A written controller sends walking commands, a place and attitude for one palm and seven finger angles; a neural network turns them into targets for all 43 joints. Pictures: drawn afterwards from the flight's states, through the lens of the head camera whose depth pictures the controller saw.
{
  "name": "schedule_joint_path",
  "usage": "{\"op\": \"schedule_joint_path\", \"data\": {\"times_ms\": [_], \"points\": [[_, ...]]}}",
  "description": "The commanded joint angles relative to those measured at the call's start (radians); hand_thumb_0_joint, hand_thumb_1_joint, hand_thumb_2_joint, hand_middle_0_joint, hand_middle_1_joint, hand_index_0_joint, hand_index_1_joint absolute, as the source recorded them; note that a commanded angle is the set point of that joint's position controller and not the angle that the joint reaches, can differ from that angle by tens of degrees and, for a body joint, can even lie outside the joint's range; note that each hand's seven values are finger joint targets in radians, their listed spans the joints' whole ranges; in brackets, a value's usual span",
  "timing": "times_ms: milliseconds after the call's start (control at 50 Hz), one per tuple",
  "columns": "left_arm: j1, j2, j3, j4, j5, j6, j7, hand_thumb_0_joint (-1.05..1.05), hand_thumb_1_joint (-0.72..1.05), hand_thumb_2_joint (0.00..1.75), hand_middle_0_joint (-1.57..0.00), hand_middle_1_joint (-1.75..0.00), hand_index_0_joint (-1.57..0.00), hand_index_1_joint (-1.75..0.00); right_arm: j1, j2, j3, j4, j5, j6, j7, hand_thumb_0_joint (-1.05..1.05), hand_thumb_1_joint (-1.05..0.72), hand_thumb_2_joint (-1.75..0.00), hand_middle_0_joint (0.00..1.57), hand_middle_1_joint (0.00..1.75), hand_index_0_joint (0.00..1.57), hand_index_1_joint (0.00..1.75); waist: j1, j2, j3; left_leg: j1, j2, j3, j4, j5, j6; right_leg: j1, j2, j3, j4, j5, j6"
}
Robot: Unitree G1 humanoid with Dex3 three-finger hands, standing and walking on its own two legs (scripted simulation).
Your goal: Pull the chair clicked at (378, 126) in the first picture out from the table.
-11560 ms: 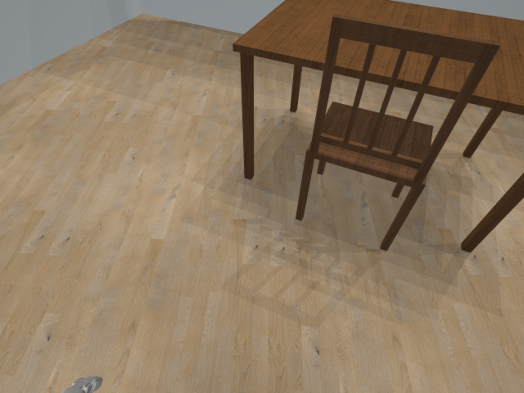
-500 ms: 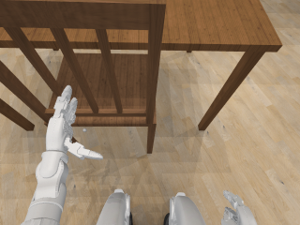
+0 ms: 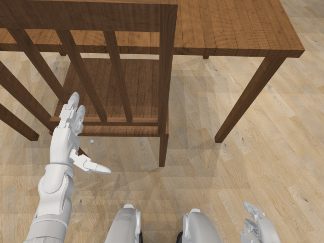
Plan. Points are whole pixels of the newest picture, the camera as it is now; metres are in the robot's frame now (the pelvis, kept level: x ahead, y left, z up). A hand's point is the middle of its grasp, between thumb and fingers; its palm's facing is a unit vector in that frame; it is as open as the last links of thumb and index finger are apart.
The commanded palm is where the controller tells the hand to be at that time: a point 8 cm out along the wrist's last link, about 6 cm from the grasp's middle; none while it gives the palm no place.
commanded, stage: push the fingers through the gap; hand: left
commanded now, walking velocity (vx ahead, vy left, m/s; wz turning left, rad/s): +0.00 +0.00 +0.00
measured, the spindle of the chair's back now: (89, 86) +0.49 +0.21 +0.04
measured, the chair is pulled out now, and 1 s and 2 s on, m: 0.00 0.00 0.00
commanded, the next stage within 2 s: hook a spindle and tug to test in 1.50 s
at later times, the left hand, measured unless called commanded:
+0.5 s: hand (90, 123) +0.39 +0.19 +0.03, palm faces +0.02 -1.00 -0.04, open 17.0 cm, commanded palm +0.37 +0.24 +0.02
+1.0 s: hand (93, 105) +0.44 +0.19 +0.02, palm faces +0.03 -1.00 -0.03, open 17.0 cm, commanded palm +0.42 +0.23 +0.02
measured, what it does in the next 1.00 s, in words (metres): stands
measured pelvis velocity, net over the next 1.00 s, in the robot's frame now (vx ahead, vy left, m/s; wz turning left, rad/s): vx -0.01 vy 0.02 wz -0.02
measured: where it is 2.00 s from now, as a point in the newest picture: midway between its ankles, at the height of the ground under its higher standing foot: outside the picture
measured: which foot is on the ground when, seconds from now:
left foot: down 0.00-1.00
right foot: down 0.00-1.00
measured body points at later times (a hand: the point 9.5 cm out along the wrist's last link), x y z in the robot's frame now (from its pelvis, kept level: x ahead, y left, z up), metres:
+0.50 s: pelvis +0.00 +0.01 +0.00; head +0.12 +0.02 +0.43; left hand +0.38 +0.24 +0.03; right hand +0.11 -0.25 -0.11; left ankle +0.03 +0.12 -0.62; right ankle +0.02 -0.11 -0.62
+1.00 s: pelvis -0.01 +0.02 -0.01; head +0.13 +0.04 +0.42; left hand +0.44 +0.25 +0.03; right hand +0.07 -0.24 -0.12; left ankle +0.03 +0.12 -0.62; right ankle +0.02 -0.11 -0.62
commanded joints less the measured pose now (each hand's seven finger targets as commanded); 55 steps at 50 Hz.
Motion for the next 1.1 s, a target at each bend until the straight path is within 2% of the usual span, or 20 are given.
{"op": "schedule_joint_path", "data": {"times_ms": [0, 40, 140, 180, 240, 340, 420, 440, 460, 500, 540, 600, 620, 680, 760, 840, 860, 920, 980, 1080], "points": [[-0.284, 0.176, 0.082, -0.167, -0.017, -0.066, 0.006, 0.0, -0.5, 0.3, -0.06, -0.08, -0.06, -0.08, 0.036, -0.148, -0.061, -0.095, 0.003, -0.036, -0.013, 0.0, -0.9, -0.9, 0.2, 0.3, 0.2, 0.3, -0.025, 0.011, -0.367, 0.237, -0.042, -0.031, -0.137, 0.226, 0.019, 0.199, 0.025, 0.084, -0.181, 0.249, 0.006], [-0.294, 0.176, 0.079, -0.171, -0.013, -0.072, 0.006, 0.0, -0.5, 0.3, -0.06, -0.08, -0.06, -0.08, 0.042, -0.146, -0.06, -0.093, 0.0, -0.04, -0.013, 0.0, -0.9, -0.9, 0.2, 0.3, 0.2, 0.3, -0.016, 0.047, -0.397, 0.274, -0.041, -0.035, -0.143, 0.257, 0.017, 0.196, 0.025, 0.078, -0.173, 0.266, 0.001], [-0.342, 0.173, 0.067, -0.122, -0.012, -0.059, -0.009, 0.0, -0.5, 0.3, -0.06, -0.08, -0.06, -0.08, 0.055, -0.151, -0.06, -0.082, 0.002, -0.038, -0.013, 0.0, -0.9, -0.9, 0.2, 0.3, 0.2, 0.3, -0.031, 0.033, -0.406, 0.269, -0.038, -0.036, -0.139, 0.267, 0.017, 0.191, 0.026, 0.075, -0.171, 0.279, 0.004], [-0.353, 0.196, 0.095, -0.08, -0.016, -0.046, -0.01, 0.0, -0.5, 0.3, -0.06, -0.08, -0.06, -0.08, 0.062, -0.154, -0.059, -0.081, 0.002, -0.032, -0.014, 0.0, -0.9, -0.9, 0.2, 0.3, 0.2, 0.3, -0.027, 0.002, -0.392, 0.24, -0.041, -0.033, -0.139, 0.245, 0.018, 0.21, 0.027, 0.081, -0.18, 0.267, 0.006], [-0.36, 0.212, 0.114, -0.064, -0.016, -0.044, -0.014, 0.0, -0.5, 0.3, -0.06, -0.08, -0.06, -0.08, 0.071, -0.154, -0.059, -0.082, 0.003, -0.029, -0.013, 0.0, -0.9, -0.9, 0.2, 0.3, 0.2, 0.3, -0.018, 0.023, -0.415, 0.256, -0.04, -0.033, -0.146, 0.265, 0.017, 0.218, 0.027, 0.08, -0.178, 0.28, 0.003], [-0.422, 0.219, 0.112, -0.06, -0.011, -0.062, -0.009, 0.0, -0.5, 0.3, -0.06, -0.08, -0.06, -0.08, 0.086, -0.155, -0.061, -0.072, 0.0, -0.024, -0.01, 0.0, -0.9, -0.9, 0.2, 0.3, 0.2, 0.3, -0.026, 0.05, -0.432, 0.294, -0.036, -0.04, -0.148, 0.298, 0.014, 0.196, 0.03, 0.073, -0.171, 0.297, 0.001], [-0.463, 0.22, 0.111, -0.01, -0.007, -0.063, -0.009, 0.0, -0.5, 0.3, -0.06, -0.08, -0.06, -0.08, 0.097, -0.161, -0.061, -0.061, -0.001, -0.017, -0.006, 0.0, -0.9, -0.9, 0.2, 0.3, 0.2, 0.3, -0.041, 0.033, -0.405, 0.277, -0.036, -0.042, -0.151, 0.269, 0.015, 0.18, 0.032, 0.069, -0.177, 0.267, 0.002], [-0.458, 0.232, 0.126, -0.003, -0.004, -0.065, -0.007, 0.0, -0.5, 0.3, -0.06, -0.08, -0.06, -0.08, 0.098, -0.161, -0.063, -0.06, -0.002, -0.014, -0.006, 0.0, -0.9, -0.9, 0.2, 0.3, 0.2, 0.3, -0.032, 0.036, -0.414, 0.282, -0.037, -0.042, -0.152, 0.274, 0.014, 0.182, 0.031, 0.07, -0.177, 0.269, 0.002], [-0.487, 0.222, 0.108, 0.002, 0.0, -0.066, -0.008, 0.0, -0.5, 0.3, -0.06, -0.08, -0.06, -0.08, 0.1, -0.162, -0.062, -0.057, -0.002, -0.012, -0.006, 0.0, -0.9, -0.9, 0.2, 0.3, 0.2, 0.3, -0.044, 0.046, -0.411, 0.293, -0.034, -0.044, -0.153, 0.279, 0.013, 0.165, 0.032, 0.066, -0.176, 0.27, 0.001], [-0.509, 0.242, 0.127, 0.022, 0.0, -0.066, -0.008, 0.0, -0.5, 0.3, -0.06, -0.08, -0.06, -0.08, 0.108, -0.164, -0.062, -0.052, -0.003, -0.008, -0.005, 0.0, -0.9, -0.9, 0.2, 0.3, 0.2, 0.3, -0.038, 0.032, -0.413, 0.285, -0.036, -0.046, -0.152, 0.278, 0.013, 0.18, 0.033, 0.067, -0.176, 0.271, 0.0], [-0.535, 0.236, 0.121, 0.018, 0.0, -0.073, -0.007, 0.0, -0.5, 0.3, -0.06, -0.08, -0.06, -0.08, 0.109, -0.163, -0.06, -0.051, -0.004, -0.007, -0.005, 0.0, -0.9, -0.9, 0.2, 0.3, 0.2, 0.3, -0.042, 0.071, -0.424, 0.314, -0.035, -0.047, -0.153, 0.297, 0.011, 0.158, 0.032, 0.064, -0.174, 0.276, 0.0], [-0.531, 0.248, 0.138, 0.055, 0.003, -0.074, -0.009, 0.0, -0.5, 0.3, -0.06, -0.08, -0.06, -0.08, 0.119, -0.164, -0.062, -0.047, -0.006, 0.0, -0.001, 0.0, -0.9, -0.9, 0.2, 0.3, 0.2, 0.3, -0.039, 0.051, -0.434, 0.317, -0.034, -0.048, -0.152, 0.313, 0.01, 0.169, 0.036, 0.062, -0.174, 0.289, -0.001], [-0.559, 0.24, 0.123, 0.066, 0.005, -0.076, -0.011, 0.0, -0.5, 0.3, -0.06, -0.08, -0.06, -0.08, 0.124, -0.167, -0.062, -0.043, -0.005, 0.001, -0.002, 0.0, -0.9, -0.9, 0.2, 0.3, 0.2, 0.3, -0.056, 0.045, -0.423, 0.318, -0.03, -0.054, -0.152, 0.304, 0.011, 0.143, 0.037, 0.057, -0.171, 0.273, -0.001], [-0.627, 0.255, 0.129, 0.115, 0.015, -0.075, -0.012, 0.0, -0.5, 0.3, -0.06, -0.08, -0.06, -0.08, 0.132, -0.171, -0.061, -0.033, -0.008, 0.008, -0.002, 0.0, -0.9, -0.9, 0.2, 0.3, 0.2, 0.3, -0.058, 0.07, -0.409, 0.315, -0.032, -0.057, -0.149, 0.287, 0.008, 0.116, 0.036, 0.058, -0.172, 0.25, -0.003], [-0.691, 0.247, 0.115, 0.116, 0.023, -0.085, -0.007, 0.0, -0.5, 0.3, -0.06, -0.08, -0.06, -0.08, 0.144, -0.174, -0.062, -0.03, -0.013, 0.013, 0.002, 0.0, -0.9, -0.9, 0.2, 0.3, 0.2, 0.3, -0.062, 0.114, -0.453, 0.379, -0.026, -0.072, -0.149, 0.324, 0.002, 0.078, 0.037, 0.047, -0.161, 0.251, -0.007], [-0.699, 0.262, 0.137, 0.207, 0.036, -0.075, 0.007, 0.0, -0.5, 0.3, -0.06, -0.08, -0.06, -0.08, 0.158, -0.179, -0.062, -0.021, -0.014, 0.028, 0.007, 0.0, -0.9, -0.9, 0.2, 0.3, 0.2, 0.3, -0.067, 0.061, -0.422, 0.35, -0.024, -0.078, -0.148, 0.319, 0.002, 0.064, 0.039, 0.039, -0.157, 0.245, -0.005], [-0.748, 0.249, 0.12, 0.209, 0.038, -0.076, 0.01, 0.0, -0.5, 0.3, -0.06, -0.08, -0.06, -0.08, 0.157, -0.177, -0.06, -0.02, -0.016, 0.032, 0.008, 0.0, -0.9, -0.9, 0.2, 0.3, 0.2, 0.3, -0.079, 0.073, -0.419, 0.337, -0.027, -0.076, -0.145, 0.306, 0.005, 0.062, 0.038, 0.042, -0.159, 0.239, -0.003], [-0.776, 0.31, 0.17, 0.206, 0.045, -0.087, 0.019, 0.0, -0.5, 0.3, -0.06, -0.08, -0.06, -0.08, 0.17, -0.182, -0.06, -0.023, -0.02, 0.042, 0.009, 0.0, -0.9, -0.9, 0.2, 0.3, 0.2, 0.3, -0.07, 0.068, -0.472, 0.345, -0.028, -0.075, -0.138, 0.324, 0.007, 0.088, 0.04, 0.048, -0.151, 0.256, -0.004], [-0.811, 0.298, 0.16, 0.23, 0.056, -0.094, 0.02, 0.0, -0.5, 0.3, -0.06, -0.08, -0.06, -0.08, 0.176, -0.176, -0.058, -0.02, -0.024, 0.052, 0.013, 0.0, -0.9, -0.9, 0.2, 0.3, 0.2, 0.3, -0.073, 0.099, -0.474, 0.357, -0.027, -0.075, -0.133, 0.347, 0.005, 0.076, 0.041, 0.046, -0.148, 0.268, -0.005], [-0.85, 0.3, 0.161, 0.282, 0.06, -0.09, 0.016, 0.0, -0.5, 0.3, -0.06, -0.08, -0.06, -0.08, 0.194, -0.178, -0.06, -0.009, -0.026, 0.067, 0.018, 0.0, -0.9, -0.9, 0.2, 0.3, 0.2, 0.3, -0.087, 0.09, -0.473, 0.355, -0.024, -0.077, -0.124, 0.363, 0.006, 0.068, 0.044, 0.044, -0.147, 0.283, -0.004]]}}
